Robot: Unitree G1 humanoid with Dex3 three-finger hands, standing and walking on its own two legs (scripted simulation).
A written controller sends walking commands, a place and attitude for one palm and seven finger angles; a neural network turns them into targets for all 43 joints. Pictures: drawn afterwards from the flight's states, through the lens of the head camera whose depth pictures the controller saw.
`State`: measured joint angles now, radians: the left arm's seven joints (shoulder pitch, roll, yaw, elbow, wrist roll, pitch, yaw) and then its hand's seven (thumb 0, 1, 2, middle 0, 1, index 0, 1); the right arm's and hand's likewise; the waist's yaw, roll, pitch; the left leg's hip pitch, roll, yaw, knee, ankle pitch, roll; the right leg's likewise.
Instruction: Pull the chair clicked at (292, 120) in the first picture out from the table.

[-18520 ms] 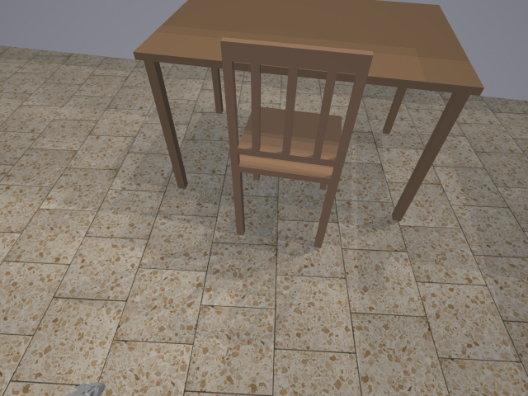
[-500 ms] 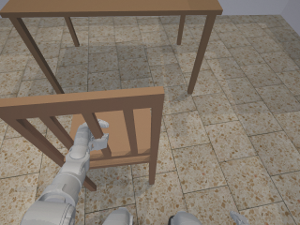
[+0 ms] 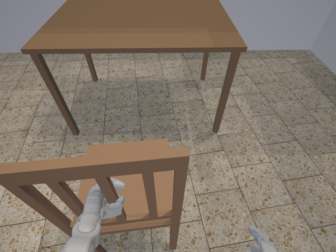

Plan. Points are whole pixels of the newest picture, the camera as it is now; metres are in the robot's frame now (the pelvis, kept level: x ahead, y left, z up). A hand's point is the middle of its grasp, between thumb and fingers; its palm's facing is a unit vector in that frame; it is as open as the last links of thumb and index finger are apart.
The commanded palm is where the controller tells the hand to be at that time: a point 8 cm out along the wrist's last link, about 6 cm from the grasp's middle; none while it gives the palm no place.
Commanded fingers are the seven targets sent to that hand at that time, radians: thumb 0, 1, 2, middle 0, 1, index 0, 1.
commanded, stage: stop walking, hand still on the chair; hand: left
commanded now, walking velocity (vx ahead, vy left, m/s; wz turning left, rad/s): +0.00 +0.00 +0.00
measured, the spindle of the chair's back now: (113, 200) +0.27 +0.17 -0.09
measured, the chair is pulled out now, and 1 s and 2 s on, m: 0.59 0.59 0.59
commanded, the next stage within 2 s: open the thumb and straighten the fingers in 0.46 s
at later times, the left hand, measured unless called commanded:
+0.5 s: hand (118, 204) +0.25 +0.15 -0.07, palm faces +0.09 -0.98 -0.19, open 5.9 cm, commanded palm +0.23 +0.20 -0.04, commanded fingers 0.00 0.90 0.90 -0.50 -1.45 -0.50 -1.45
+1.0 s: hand (114, 202) +0.25 +0.16 -0.06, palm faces +0.09 -0.98 -0.20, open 13.1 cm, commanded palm +0.23 +0.21 -0.04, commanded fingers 0.00 -0.55 0.20 -0.17 -0.51 -0.17 -0.51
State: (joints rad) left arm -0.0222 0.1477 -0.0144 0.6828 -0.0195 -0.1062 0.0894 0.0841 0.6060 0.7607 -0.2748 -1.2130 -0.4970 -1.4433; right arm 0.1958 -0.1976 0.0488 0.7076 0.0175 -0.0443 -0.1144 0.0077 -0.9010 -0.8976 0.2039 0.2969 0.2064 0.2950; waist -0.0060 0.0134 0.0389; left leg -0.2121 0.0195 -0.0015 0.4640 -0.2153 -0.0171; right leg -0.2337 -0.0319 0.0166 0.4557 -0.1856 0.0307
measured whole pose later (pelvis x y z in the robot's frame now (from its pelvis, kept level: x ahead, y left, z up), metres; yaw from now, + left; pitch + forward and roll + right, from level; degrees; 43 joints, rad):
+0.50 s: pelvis +0.02 -0.01 +0.00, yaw +1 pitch -2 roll +0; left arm 0.09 0.16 -0.02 0.57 -0.04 -0.08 0.09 0.10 0.60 0.77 -0.27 -1.20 -0.50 -1.44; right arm 0.19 -0.21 0.04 0.68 0.02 0.01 -0.11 0.01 -0.90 -0.90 0.20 0.30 0.20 0.29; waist -0.01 0.01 0.03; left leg -0.17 0.03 -0.02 0.43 -0.23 -0.03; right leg -0.19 -0.02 0.00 0.43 -0.21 0.02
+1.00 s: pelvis +0.03 +0.00 -0.03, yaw +2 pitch +8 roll +0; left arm 0.26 0.18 -0.02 0.13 -0.07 0.15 0.07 0.00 -0.37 0.28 -0.35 -1.09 -0.38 -1.11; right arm 0.23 -0.26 0.02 0.57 0.03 -0.15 -0.06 0.01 -0.90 -0.90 0.20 0.30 0.20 0.29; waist -0.03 0.05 -0.10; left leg -0.53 0.01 -0.05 0.81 -0.42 -0.02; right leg -0.54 -0.04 -0.02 0.80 -0.40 0.03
